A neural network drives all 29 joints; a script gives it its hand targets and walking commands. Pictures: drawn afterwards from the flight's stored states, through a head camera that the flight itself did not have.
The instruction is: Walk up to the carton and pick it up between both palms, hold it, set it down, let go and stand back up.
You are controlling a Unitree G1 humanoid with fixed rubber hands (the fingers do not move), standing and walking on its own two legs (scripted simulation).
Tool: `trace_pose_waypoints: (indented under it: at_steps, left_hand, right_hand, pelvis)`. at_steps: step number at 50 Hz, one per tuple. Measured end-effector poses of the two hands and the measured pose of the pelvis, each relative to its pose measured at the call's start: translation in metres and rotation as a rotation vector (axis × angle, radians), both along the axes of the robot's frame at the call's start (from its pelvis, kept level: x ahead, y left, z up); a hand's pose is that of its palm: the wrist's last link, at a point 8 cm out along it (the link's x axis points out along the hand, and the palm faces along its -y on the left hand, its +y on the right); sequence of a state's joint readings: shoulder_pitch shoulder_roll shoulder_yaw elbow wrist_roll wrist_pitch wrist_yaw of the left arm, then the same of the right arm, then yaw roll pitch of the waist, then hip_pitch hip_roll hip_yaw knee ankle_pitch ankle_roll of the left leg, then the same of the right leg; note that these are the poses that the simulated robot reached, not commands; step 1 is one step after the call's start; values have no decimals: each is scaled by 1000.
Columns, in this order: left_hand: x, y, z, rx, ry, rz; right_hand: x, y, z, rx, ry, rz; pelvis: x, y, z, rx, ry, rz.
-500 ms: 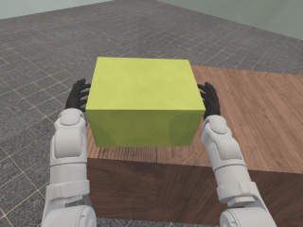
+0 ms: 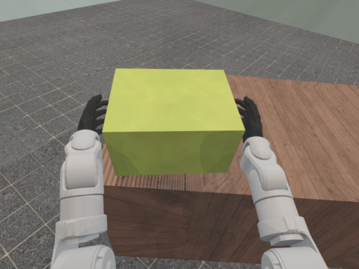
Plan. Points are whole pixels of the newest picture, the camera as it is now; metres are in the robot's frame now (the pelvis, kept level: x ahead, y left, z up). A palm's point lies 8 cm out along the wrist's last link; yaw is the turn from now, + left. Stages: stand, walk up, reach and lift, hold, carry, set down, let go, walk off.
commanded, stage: hold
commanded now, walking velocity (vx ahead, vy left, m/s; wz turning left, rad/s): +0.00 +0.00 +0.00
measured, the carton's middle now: (171, 120) +0.41 +0.01 +0.15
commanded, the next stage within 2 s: none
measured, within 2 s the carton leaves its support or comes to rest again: neither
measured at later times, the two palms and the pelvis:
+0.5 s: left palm (88, 134) +0.35 +0.18 +0.16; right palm (250, 136) +0.35 -0.15 +0.16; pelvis +0.00 +0.00 +0.00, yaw +0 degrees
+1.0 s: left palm (87, 132) +0.36 +0.19 +0.15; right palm (244, 130) +0.37 -0.15 +0.16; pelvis +0.01 +0.00 +0.00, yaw +1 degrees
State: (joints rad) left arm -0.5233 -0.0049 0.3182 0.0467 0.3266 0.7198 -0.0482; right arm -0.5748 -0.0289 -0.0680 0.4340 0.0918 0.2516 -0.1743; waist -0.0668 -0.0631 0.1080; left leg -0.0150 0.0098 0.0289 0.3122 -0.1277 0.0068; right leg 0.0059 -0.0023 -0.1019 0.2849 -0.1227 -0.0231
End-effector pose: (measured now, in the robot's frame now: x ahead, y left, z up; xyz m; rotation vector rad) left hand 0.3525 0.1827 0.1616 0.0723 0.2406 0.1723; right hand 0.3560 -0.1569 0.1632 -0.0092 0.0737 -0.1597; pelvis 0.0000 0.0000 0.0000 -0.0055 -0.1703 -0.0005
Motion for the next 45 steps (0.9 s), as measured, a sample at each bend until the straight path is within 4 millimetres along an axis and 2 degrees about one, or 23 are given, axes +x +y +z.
trace_pose_waypoints:
  at_steps: [14, 29, 36, 45]
  left_hand:
    - [-2, 4, -5, 4, 3, 6]
    - [-2, 1, -5, 6, 7, 0]
    - [6, 1, -9, -19, 28, 9]
    - [14, 6, -11, -22, 18, 9]
  right_hand:
    - [0, 5, -2, 5, -8, 7]
    - [-2, 1, -2, 5, -13, 3]
    - [7, 1, -7, 3, 13, 5]
    - [14, 7, -1, -5, 7, 0]
  pelvis:
    - [3, 1, 0, -2, -8, 8]
    - [3, 2, 0, -1, -8, 2]
    - [3, 0, 1, 4, 20, 7]
    - [9, 1, 1, 0, 29, 14]
